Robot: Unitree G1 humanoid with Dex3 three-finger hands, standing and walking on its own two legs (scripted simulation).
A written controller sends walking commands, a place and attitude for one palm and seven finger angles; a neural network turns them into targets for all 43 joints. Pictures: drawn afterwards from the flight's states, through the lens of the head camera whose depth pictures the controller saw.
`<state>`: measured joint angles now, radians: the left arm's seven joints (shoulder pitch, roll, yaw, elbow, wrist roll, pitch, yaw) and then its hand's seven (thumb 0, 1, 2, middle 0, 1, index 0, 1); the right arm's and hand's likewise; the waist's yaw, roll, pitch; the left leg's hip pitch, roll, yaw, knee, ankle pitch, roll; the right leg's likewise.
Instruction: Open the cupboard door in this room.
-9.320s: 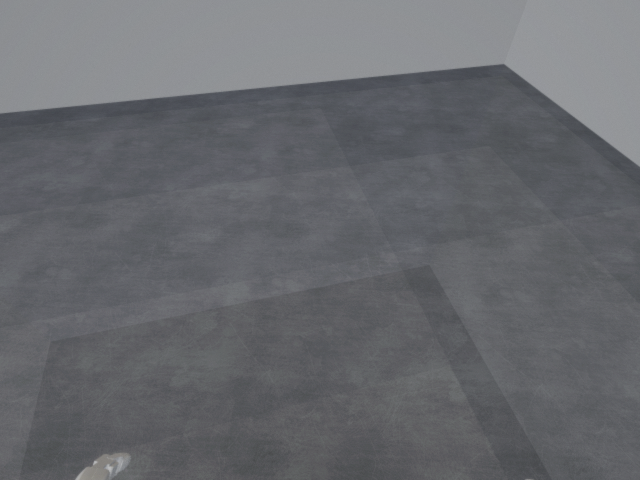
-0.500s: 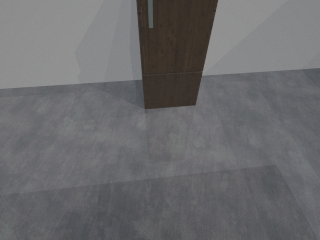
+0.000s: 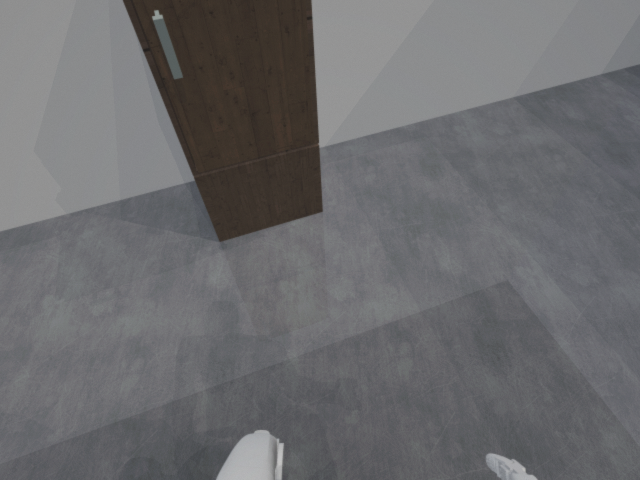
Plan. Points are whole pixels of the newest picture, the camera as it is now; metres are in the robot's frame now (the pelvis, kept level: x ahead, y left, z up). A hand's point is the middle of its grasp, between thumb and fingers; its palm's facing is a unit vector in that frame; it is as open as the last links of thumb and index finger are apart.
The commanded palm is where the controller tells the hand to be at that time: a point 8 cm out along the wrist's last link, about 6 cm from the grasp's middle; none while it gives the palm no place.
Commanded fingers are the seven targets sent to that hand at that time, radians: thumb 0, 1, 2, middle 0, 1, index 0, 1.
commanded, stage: walk to a spot facing it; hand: left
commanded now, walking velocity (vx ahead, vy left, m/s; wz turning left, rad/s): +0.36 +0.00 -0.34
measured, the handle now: (167, 44) +1.00 +0.48 +0.04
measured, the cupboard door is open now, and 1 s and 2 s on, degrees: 0 0 0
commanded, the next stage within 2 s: turn to face it in 1.02 s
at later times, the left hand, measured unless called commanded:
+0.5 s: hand (186, 356) +0.32 +0.29 -0.19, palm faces -0.18 -0.96 -0.21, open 7.4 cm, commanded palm none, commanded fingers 0.00 0.90 0.90 -0.20 -0.30 -0.20 -0.30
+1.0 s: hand (297, 267) +0.52 +0.11 -0.18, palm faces -0.54 -0.83 -0.16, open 7.4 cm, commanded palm none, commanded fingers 0.00 0.90 0.90 -0.20 -0.30 -0.20 -0.30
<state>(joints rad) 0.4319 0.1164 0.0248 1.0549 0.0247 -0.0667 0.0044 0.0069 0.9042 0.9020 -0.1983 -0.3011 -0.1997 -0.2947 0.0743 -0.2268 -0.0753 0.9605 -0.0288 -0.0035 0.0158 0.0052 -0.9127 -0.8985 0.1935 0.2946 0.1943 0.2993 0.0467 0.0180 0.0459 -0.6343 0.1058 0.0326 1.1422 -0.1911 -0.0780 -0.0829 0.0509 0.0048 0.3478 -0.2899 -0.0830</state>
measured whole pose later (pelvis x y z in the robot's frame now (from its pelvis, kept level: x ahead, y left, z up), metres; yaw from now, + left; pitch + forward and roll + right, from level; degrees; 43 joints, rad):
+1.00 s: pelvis +0.32 +0.04 -0.03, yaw -30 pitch +1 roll -1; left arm 0.08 0.14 0.05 0.90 0.03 0.04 -0.02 0.01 0.91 0.90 -0.20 -0.30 -0.20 -0.29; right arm 0.40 -0.12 -0.04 1.05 -0.02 0.00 -0.01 0.00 -0.91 -0.90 0.20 0.30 0.20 0.30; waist -0.06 0.02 0.11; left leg -0.08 0.13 0.49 0.66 -0.50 0.02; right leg -0.38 -0.01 -0.15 0.70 -0.32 -0.02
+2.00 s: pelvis +0.33 -0.01 -0.02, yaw -14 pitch +1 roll +0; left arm 0.06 0.21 0.05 0.88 0.01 0.01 0.03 0.01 0.91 0.90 -0.20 -0.30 -0.20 -0.29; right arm 0.26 -0.25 -0.10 0.95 -0.02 0.07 0.01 0.00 -0.91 -0.90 0.20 0.30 0.20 0.30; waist -0.06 0.06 0.07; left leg -0.42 -0.06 -0.18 0.63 -0.28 -0.04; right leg -0.28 -0.01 -0.02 0.56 -0.30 0.01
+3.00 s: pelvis +0.31 -0.03 -0.02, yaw +18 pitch -1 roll +2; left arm 0.12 0.19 0.01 0.90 0.02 0.00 0.02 0.01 0.91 0.90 -0.20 -0.30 -0.20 -0.29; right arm 0.23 -0.24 -0.07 0.97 -0.01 0.06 0.00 0.00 -0.91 -0.90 0.20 0.30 0.20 0.30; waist -0.04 0.06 0.08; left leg -0.31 -0.04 -0.09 0.75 -0.45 -0.03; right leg -0.28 -0.03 -0.08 0.61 -0.30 -0.02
